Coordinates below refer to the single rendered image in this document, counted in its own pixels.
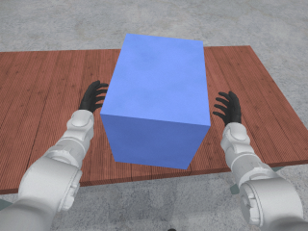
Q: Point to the right robot hand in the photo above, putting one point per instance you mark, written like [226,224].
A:
[233,110]

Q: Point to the left robot hand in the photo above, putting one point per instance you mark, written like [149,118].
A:
[89,99]

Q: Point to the right robot upper arm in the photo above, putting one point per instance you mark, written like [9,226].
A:
[272,205]

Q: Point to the left robot upper arm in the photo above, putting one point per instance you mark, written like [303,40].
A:
[51,187]

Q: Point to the table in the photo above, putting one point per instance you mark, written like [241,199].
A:
[40,91]

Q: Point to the carton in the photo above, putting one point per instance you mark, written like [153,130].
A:
[156,109]

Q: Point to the right robot forearm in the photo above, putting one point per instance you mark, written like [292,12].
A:
[241,158]

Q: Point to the left robot forearm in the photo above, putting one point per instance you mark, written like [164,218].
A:
[72,147]

